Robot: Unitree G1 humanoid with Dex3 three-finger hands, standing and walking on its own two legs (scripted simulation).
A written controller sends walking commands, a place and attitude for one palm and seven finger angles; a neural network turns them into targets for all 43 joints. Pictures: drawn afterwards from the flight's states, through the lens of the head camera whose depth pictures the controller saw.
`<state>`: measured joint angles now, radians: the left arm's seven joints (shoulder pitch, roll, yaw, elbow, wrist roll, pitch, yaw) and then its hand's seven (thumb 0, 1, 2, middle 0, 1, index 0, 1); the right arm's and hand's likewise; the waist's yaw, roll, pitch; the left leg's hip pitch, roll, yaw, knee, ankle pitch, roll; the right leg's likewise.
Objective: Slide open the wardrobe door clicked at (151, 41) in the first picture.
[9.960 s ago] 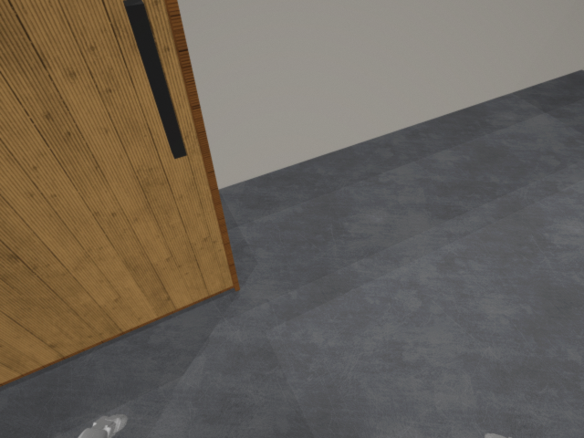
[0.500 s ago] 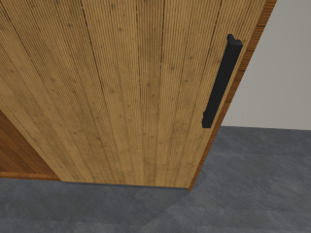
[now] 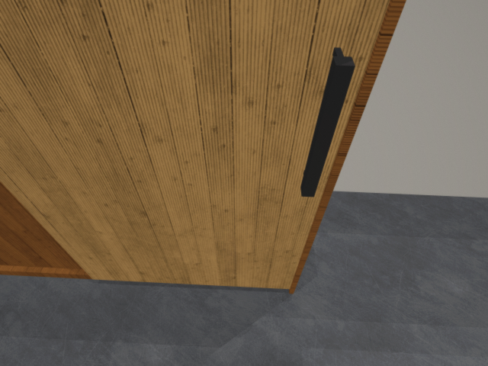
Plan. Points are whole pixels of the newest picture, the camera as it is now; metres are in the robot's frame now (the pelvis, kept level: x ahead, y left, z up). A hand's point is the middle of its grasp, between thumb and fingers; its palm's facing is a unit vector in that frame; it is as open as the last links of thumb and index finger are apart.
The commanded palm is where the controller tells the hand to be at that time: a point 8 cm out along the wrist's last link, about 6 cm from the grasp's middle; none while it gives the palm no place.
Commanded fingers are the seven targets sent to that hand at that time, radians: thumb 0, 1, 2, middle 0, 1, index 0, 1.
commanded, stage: look again from close up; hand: right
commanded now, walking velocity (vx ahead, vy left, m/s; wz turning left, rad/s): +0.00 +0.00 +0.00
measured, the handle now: (320, 132) +0.50 -0.11 +0.12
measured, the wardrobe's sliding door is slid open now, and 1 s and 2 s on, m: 0.00 0.00 0.00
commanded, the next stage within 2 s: raise the hand with hooked fingers in 0.22 s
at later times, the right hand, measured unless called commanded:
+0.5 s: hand (383, 349) +0.17 -0.20 -0.03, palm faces +0.25 +0.95 -0.18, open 7.5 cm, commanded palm +0.10 -0.24 -0.05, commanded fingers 0.00 -0.67 -0.80 0.22 0.45 0.22 0.45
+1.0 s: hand (386, 352) +0.16 -0.18 +0.03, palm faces -0.01 +1.00 -0.09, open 10.2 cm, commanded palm +0.13 -0.25 +0.03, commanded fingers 0.00 -0.08 -0.55 0.26 0.82 0.26 0.82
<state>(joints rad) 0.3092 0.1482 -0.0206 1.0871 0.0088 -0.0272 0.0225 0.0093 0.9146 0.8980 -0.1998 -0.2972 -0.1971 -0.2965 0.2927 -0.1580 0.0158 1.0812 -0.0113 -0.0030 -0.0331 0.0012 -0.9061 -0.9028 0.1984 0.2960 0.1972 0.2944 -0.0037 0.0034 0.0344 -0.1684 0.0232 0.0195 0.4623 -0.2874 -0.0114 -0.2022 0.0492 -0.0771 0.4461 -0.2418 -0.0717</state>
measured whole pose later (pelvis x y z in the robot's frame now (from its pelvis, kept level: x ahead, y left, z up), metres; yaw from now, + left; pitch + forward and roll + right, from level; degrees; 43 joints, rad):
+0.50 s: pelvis -0.01 +0.00 -0.01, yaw -3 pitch +0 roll -1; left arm 0.32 0.22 -0.02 0.83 -0.02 -0.29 0.04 0.02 0.92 0.90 -0.20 -0.30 -0.20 -0.30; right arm 0.41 -0.22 -0.03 0.12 0.13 -0.03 -0.11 0.03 -0.89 -0.88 0.20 0.33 0.20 0.33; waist 0.01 0.01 -0.01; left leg -0.26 0.05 0.04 0.60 -0.35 0.00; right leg -0.27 0.09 -0.05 0.52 -0.26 -0.07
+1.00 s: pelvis -0.04 +0.04 -0.06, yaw -5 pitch +6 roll +3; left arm 0.20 0.25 -0.06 0.62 -0.04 -0.29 0.07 0.02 0.91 0.90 -0.20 -0.30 -0.20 -0.30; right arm 0.28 -0.31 -0.21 0.05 0.33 -0.39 0.43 0.01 -0.30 -0.65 0.24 0.68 0.24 0.68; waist -0.04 -0.04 -0.06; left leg -0.57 -0.04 0.15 0.92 -0.45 0.07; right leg -0.67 -0.01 0.06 0.99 -0.42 -0.01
